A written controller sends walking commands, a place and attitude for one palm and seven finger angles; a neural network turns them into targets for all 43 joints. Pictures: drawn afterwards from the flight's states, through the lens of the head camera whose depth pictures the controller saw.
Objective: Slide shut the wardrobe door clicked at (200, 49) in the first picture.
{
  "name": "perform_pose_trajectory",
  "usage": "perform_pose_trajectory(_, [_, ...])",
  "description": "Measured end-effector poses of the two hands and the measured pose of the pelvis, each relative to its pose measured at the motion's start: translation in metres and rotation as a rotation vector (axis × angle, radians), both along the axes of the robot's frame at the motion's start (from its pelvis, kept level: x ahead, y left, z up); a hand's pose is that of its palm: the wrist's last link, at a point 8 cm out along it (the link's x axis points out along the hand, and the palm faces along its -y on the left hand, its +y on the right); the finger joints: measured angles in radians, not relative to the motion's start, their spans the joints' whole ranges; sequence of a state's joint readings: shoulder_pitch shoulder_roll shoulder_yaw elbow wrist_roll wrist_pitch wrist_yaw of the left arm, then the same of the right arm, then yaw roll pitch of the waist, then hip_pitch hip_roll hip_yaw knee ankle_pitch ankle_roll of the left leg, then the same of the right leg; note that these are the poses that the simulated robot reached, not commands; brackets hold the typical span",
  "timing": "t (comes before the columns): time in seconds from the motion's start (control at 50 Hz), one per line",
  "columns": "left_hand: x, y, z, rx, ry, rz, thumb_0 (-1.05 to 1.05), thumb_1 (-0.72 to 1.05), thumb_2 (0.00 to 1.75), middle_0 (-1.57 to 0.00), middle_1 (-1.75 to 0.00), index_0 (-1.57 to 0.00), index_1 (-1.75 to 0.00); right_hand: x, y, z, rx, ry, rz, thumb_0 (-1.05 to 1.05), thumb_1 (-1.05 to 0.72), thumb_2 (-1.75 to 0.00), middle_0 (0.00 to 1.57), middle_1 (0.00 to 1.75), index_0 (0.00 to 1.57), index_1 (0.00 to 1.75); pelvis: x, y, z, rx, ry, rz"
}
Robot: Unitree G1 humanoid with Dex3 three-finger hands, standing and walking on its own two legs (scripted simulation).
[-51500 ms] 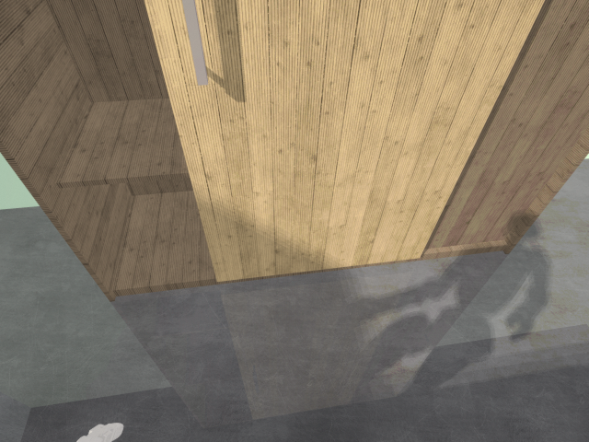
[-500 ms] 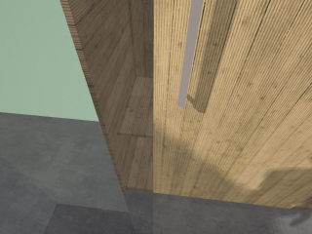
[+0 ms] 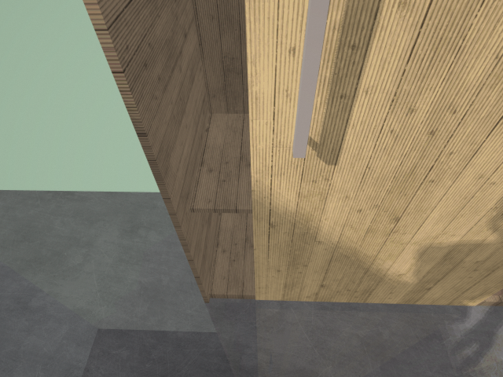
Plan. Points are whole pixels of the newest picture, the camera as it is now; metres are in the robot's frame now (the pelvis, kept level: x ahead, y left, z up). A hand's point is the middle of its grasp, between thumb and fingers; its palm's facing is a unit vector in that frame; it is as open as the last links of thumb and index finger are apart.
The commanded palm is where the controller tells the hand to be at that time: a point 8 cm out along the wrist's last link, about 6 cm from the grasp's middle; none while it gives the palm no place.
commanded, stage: shuffle to correct the standing spot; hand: right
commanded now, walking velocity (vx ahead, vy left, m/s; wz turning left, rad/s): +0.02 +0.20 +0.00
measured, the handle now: (310, 51) +0.46 -0.06 +0.28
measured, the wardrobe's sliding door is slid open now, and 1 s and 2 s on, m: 0.18 0.18 0.18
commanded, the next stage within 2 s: come to a stop and stand still in 0.20 s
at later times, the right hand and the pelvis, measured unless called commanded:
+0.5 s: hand out of the picture +0.04 -0.10 -0.17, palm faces +0.00 +0.98 -0.22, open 7.4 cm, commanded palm none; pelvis -0.01 +0.08 +0.00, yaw +1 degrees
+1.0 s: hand out of the picture +0.01 -0.06 -0.17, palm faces +0.01 +0.99 -0.16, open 7.4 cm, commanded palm none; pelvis +0.02 +0.10 +0.01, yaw +2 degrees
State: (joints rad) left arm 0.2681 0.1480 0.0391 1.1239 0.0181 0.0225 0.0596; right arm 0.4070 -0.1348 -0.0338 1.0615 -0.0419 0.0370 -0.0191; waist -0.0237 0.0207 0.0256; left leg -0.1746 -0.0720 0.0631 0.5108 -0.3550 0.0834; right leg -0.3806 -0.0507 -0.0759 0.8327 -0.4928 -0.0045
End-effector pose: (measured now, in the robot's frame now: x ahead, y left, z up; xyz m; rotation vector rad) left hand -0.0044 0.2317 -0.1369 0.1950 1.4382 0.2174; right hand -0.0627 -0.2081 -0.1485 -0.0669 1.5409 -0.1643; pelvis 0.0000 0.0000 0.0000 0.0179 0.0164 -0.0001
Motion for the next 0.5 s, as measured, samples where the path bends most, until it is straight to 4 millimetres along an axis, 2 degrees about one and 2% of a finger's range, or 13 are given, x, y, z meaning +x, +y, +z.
perform_pose_trajectory(0.1, [0.021,0.000,0.003,0.025,-0.102,-0.002,0.00,0.90,0.89,-0.20,-0.30,-0.20,-0.30,0.005,0.008,-0.016,0.047,0.009,0.025,0.00,-0.91,-0.90,0.20,0.30,0.20,0.30,-0.001,0.003,-0.006,-0.004,-0.004,0.031])
perform_pose_trajectory(0.22, [0.012,0.013,0.016,0.027,-0.122,0.011,0.00,0.92,0.89,-0.20,-0.30,-0.20,-0.30,0.044,0.011,-0.007,0.038,-0.070,0.074,0.00,-0.91,-0.90,0.20,0.30,0.20,0.30,-0.008,0.017,0.005,0.000,-0.010,0.048])
perform_pose_trajectory(0.32, [-0.006,0.039,0.016,0.008,-0.081,0.026,0.00,0.91,0.89,-0.20,-0.30,-0.20,-0.30,0.080,0.019,0.006,0.001,-0.165,0.101,0.00,-0.91,-0.90,0.20,0.30,0.20,0.30,-0.013,0.038,0.010,0.013,0.001,0.040])
perform_pose_trajectory(0.4, [-0.019,0.070,0.003,-0.013,-0.046,0.046,0.00,0.91,0.89,-0.20,-0.30,-0.21,-0.30,0.102,0.033,0.011,-0.049,-0.233,0.132,0.00,-0.91,-0.90,0.20,0.30,0.20,0.30,-0.014,0.064,0.003,0.003,0.009,0.032])
perform_pose_trajectory(0.44, [-0.024,0.085,-0.007,-0.023,-0.027,0.051,0.00,0.90,0.89,-0.20,-0.30,-0.20,-0.30,0.105,0.042,0.009,-0.080,-0.262,0.133,0.00,-0.91,-0.90,0.20,0.30,0.20,0.30,-0.012,0.076,-0.005,-0.014,0.008,0.031])
perform_pose_trajectory(0.5, [-0.022,0.097,-0.008,-0.033,-0.004,0.040,0.00,0.91,0.89,-0.20,-0.30,-0.20,-0.30,0.102,0.058,0.014,-0.078,-0.261,0.117,0.00,-0.91,-0.90,0.20,0.30,0.20,0.30,-0.008,0.083,-0.001,-0.004,-0.004,0.022])
